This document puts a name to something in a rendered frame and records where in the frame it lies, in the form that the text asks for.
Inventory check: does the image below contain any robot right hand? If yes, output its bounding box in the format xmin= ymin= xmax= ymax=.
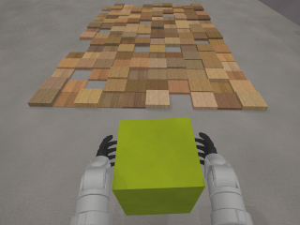
xmin=195 ymin=132 xmax=217 ymax=165

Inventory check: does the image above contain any robot left hand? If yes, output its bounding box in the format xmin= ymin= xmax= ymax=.
xmin=96 ymin=135 xmax=117 ymax=167

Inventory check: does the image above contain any carton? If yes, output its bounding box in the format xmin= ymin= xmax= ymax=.
xmin=112 ymin=117 xmax=205 ymax=216

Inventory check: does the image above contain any left robot forearm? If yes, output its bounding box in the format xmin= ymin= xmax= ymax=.
xmin=69 ymin=156 xmax=112 ymax=225

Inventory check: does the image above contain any right robot forearm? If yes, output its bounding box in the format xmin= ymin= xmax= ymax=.
xmin=203 ymin=153 xmax=253 ymax=225

